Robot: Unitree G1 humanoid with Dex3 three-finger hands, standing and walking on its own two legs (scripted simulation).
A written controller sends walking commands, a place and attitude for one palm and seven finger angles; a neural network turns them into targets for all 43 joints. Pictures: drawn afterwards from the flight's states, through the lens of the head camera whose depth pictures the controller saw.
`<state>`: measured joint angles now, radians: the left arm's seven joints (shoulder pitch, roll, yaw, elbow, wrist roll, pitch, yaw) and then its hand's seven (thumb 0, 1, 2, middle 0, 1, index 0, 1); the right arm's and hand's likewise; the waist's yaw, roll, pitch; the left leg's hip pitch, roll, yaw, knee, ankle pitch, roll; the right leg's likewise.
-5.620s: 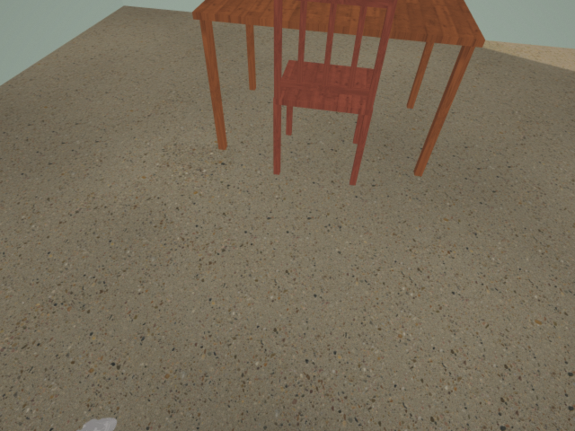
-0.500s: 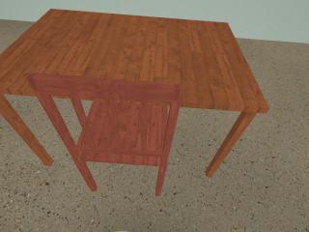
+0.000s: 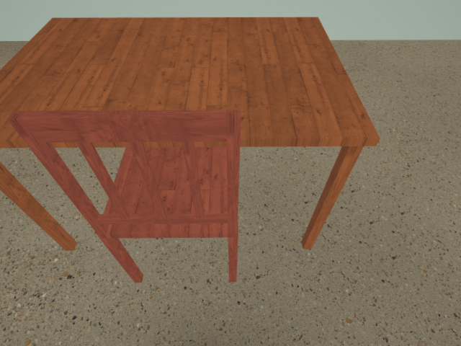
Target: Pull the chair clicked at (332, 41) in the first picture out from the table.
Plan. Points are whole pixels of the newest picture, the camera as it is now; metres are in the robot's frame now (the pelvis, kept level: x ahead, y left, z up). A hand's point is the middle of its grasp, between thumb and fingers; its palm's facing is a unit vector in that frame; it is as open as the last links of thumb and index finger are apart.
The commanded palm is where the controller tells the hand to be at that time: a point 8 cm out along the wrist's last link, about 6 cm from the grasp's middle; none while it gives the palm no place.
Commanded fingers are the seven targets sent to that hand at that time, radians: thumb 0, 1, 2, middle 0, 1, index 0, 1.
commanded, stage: come to a stop and stand still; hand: left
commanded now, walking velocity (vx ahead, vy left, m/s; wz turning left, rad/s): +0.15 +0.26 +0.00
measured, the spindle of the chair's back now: (151, 183) +0.48 +0.23 -0.08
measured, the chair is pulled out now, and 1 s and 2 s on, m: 0.00 0.00 0.00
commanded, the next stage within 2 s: look again from close up in 0.32 s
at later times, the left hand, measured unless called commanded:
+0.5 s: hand out of the picture -0.04 +0.19 -0.17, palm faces +0.09 -0.97 -0.24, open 7.3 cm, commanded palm none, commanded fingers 0.00 0.90 0.90 -0.20 -0.30 -0.20 -0.30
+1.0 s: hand out of the picture -0.04 +0.28 -0.17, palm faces +0.04 -0.98 -0.21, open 7.3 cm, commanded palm none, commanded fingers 0.00 0.90 0.90 -0.20 -0.30 -0.20 -0.30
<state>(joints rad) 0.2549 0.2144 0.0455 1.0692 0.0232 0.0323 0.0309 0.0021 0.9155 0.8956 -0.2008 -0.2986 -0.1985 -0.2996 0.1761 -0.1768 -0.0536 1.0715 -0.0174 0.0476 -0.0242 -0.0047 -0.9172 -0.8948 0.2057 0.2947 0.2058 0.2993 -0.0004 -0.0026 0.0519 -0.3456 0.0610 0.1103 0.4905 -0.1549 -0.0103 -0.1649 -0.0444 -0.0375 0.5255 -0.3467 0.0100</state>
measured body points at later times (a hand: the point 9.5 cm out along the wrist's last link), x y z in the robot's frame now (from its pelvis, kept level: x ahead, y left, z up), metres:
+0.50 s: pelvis +0.00 +0.02 +0.00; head +0.03 +0.01 +0.45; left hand -0.05 +0.24 -0.15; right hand +0.09 -0.22 -0.15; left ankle -0.01 +0.13 -0.72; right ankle -0.04 -0.12 -0.73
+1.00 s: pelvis -0.03 +0.10 +0.00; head -0.02 +0.10 +0.45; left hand -0.04 +0.33 -0.15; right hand +0.02 -0.14 -0.14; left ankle -0.01 +0.12 -0.73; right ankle -0.03 -0.08 -0.73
